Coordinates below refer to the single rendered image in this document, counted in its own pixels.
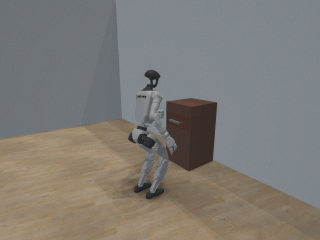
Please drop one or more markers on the left robot hand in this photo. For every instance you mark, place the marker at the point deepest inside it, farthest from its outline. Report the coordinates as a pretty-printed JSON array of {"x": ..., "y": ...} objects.
[{"x": 160, "y": 113}]

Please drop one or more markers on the right robot forearm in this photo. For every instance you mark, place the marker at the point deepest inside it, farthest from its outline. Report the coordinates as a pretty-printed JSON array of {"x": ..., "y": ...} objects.
[{"x": 158, "y": 124}]

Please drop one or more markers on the robot thigh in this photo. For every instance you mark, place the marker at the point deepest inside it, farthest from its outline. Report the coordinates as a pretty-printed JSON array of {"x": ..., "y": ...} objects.
[
  {"x": 156, "y": 145},
  {"x": 150, "y": 156}
]

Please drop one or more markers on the left robot thigh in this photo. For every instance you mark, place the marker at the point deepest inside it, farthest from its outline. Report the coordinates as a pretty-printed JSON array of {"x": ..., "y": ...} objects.
[{"x": 150, "y": 156}]

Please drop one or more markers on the robot right upper arm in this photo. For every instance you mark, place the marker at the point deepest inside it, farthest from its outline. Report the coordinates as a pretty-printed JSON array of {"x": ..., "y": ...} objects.
[{"x": 156, "y": 100}]

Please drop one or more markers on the cabinet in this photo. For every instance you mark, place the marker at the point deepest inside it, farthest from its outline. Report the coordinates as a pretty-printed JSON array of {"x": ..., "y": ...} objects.
[{"x": 196, "y": 147}]

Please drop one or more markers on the right robot thigh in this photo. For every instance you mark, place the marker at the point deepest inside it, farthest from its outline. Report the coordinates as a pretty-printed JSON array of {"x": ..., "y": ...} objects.
[{"x": 156, "y": 145}]

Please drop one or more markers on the handle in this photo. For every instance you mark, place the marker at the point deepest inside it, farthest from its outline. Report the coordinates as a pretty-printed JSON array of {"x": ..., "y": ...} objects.
[{"x": 174, "y": 121}]

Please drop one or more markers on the drawer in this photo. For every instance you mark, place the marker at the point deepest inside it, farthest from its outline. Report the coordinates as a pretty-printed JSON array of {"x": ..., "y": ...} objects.
[{"x": 180, "y": 118}]

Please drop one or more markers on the right robot hand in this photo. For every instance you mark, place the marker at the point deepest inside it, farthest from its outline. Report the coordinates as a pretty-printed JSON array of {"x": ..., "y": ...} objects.
[{"x": 171, "y": 143}]

